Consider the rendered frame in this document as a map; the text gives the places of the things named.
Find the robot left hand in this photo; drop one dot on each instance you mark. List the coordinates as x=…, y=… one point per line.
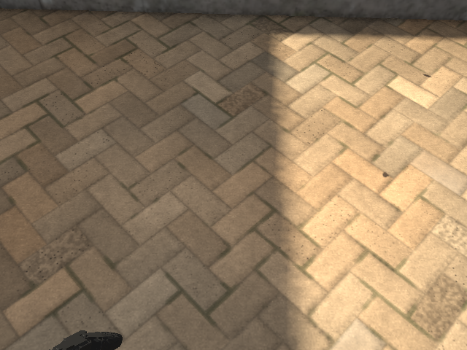
x=91, y=341

